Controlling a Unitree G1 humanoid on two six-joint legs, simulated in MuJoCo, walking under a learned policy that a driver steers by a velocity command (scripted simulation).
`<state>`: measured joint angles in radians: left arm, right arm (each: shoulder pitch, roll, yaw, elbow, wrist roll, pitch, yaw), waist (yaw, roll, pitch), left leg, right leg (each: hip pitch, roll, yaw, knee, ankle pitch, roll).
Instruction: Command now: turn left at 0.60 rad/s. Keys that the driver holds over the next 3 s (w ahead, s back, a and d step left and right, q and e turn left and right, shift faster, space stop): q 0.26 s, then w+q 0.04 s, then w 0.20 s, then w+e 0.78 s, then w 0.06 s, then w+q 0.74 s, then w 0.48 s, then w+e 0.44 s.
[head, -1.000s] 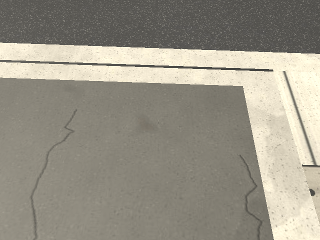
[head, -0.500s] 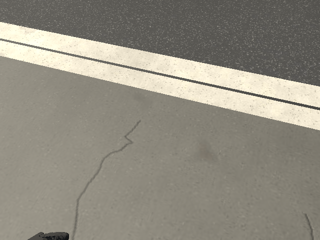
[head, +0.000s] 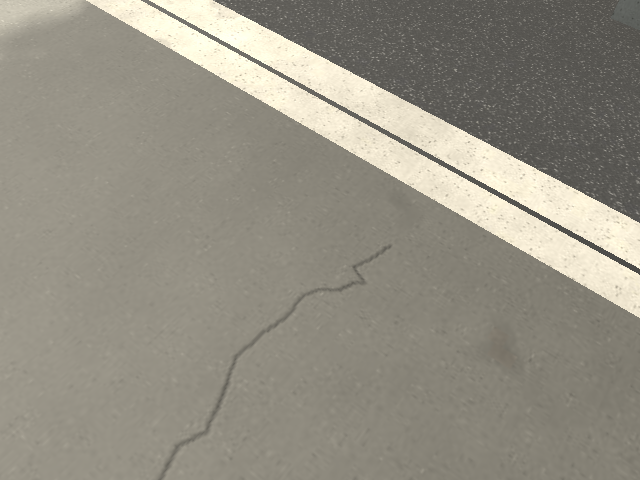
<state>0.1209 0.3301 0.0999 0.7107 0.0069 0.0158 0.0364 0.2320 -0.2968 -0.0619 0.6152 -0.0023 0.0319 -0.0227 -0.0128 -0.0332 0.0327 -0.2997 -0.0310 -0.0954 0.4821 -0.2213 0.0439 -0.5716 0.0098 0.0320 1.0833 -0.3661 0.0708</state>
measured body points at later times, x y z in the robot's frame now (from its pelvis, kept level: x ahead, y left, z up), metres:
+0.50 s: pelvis +0.03 -0.02 +0.00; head +0.05 -0.03 +0.45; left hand +0.04 +0.28 -0.09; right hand +0.25 -0.26 -0.09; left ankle +0.00 +0.13 -0.68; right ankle +0.03 -0.14 -0.74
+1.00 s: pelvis +0.19 +0.06 -0.01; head +0.21 +0.07 +0.44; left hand +0.35 +0.33 -0.10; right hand +0.22 -0.22 -0.12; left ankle +0.06 +0.15 -0.74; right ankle +0.36 -0.08 -0.69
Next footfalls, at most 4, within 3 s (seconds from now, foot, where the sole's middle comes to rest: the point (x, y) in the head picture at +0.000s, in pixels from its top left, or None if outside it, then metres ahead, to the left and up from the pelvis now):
0.26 right None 0.07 -0.13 -0.78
0.66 left None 0.09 0.16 -0.78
1.14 right None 0.45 -0.05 -0.78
1.68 left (251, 331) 0.79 0.12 -0.78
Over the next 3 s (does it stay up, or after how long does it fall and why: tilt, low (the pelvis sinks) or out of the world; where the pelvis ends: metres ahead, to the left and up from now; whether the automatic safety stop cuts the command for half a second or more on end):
stays up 1.29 0.14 0.00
